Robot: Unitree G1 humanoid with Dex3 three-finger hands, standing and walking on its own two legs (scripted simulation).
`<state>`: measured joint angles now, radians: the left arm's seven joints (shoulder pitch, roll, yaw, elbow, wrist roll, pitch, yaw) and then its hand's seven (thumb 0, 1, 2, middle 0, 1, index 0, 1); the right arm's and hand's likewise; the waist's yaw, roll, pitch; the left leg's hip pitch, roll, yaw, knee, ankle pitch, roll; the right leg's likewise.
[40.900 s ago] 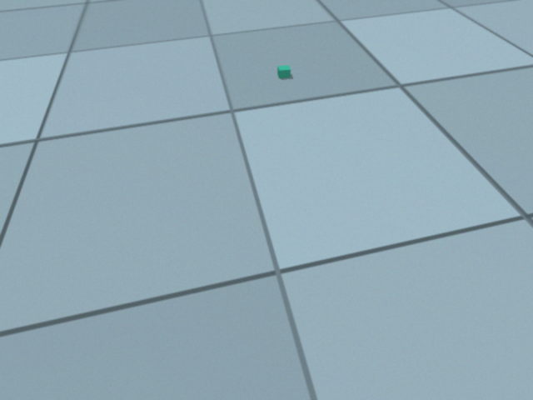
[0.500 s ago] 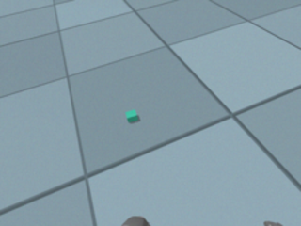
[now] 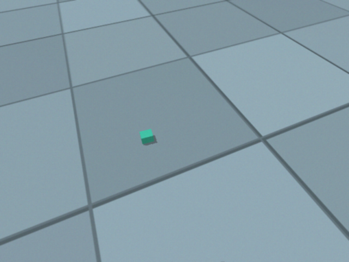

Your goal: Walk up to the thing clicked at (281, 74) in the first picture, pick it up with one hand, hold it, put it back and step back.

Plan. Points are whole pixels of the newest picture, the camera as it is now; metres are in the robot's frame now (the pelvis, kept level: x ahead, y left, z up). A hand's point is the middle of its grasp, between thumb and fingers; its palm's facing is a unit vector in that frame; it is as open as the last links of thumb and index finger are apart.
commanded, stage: step back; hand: left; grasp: from above
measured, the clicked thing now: (146, 136) +1.03 +0.23 -0.72
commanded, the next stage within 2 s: stand in 0.46 s
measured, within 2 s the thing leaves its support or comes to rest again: neither
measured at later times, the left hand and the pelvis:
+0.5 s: hand out of the picture +0.14 +0.29 -0.14, palm faces +0.03 -0.93 -0.36, open 7.4 cm; pelvis +0.04 +0.03 +0.01, yaw +0 degrees
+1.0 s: hand out of the picture +0.10 +0.27 -0.13, palm faces -0.02 -0.94 -0.35, open 7.4 cm; pelvis +0.03 +0.02 +0.03, yaw +0 degrees
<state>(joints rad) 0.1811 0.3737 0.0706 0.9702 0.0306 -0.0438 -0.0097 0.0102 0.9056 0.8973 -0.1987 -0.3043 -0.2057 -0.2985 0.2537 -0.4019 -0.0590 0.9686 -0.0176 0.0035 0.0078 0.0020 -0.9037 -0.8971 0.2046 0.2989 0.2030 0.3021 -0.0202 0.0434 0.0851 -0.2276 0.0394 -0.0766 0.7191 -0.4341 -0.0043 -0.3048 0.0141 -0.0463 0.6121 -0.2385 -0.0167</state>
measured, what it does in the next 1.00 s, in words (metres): steps on the spot: left foot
